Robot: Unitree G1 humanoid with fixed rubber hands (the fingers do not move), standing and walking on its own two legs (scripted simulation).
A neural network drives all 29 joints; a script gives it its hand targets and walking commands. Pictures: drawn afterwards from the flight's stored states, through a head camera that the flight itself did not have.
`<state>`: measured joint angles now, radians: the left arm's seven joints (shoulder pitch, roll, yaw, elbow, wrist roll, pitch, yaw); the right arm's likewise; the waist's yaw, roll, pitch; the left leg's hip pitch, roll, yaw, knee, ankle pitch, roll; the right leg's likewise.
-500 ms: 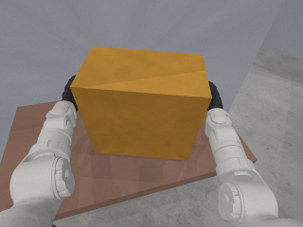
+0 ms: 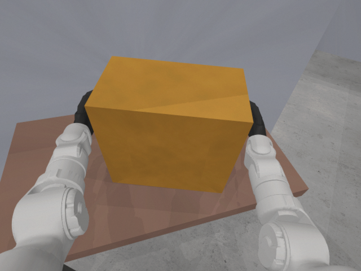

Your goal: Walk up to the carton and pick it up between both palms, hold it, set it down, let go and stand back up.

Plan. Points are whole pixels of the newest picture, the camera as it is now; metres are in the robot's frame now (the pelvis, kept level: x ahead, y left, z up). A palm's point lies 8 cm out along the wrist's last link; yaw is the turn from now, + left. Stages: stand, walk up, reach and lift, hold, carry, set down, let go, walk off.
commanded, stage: set down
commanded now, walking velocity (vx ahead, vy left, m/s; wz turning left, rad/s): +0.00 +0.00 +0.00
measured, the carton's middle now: (171, 130) +0.43 -0.03 +0.06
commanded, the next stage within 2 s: none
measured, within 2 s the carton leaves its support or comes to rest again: neither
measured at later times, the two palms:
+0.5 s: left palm (89, 129) +0.45 +0.17 +0.07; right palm (253, 135) +0.37 -0.22 +0.08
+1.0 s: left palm (70, 143) +0.43 +0.22 +0.05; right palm (258, 157) +0.34 -0.23 +0.04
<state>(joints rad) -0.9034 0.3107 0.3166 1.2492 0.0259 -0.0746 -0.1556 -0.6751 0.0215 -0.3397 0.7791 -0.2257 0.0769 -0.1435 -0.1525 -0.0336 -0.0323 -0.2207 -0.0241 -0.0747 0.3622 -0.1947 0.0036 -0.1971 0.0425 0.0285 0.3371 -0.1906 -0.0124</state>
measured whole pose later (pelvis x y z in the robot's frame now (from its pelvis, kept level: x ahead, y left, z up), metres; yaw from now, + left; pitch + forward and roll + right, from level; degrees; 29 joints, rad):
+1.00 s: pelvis +0.00 +0.01 +0.00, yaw +0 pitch +9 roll -1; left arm -0.69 0.40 0.13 0.91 -0.10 -0.02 -0.09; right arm -0.53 -0.11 -0.13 0.76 0.24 -0.04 -0.19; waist -0.15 -0.04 -0.03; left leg -0.37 -0.03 -0.07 0.42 -0.20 0.01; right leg -0.32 0.04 0.03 0.34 -0.17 -0.01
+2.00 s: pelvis -0.03 +0.01 +0.00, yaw +0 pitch +6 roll -1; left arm -0.13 0.45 0.13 0.31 -0.20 0.10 -0.15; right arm 0.01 -0.13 -0.12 0.14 0.29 0.12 -0.19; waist -0.10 -0.04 -0.03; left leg -0.36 -0.03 -0.07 0.42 -0.16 0.01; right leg -0.32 0.04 0.03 0.34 -0.13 -0.01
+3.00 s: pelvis -0.02 +0.01 +0.00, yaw +0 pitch +3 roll -1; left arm 0.28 0.45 0.12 0.11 -0.27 0.02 -0.16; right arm 0.38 -0.13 -0.09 -0.12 0.27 0.17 -0.18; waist -0.05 -0.04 -0.03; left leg -0.28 -0.03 -0.07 0.42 -0.19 0.01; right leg -0.23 0.04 0.03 0.34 -0.16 -0.01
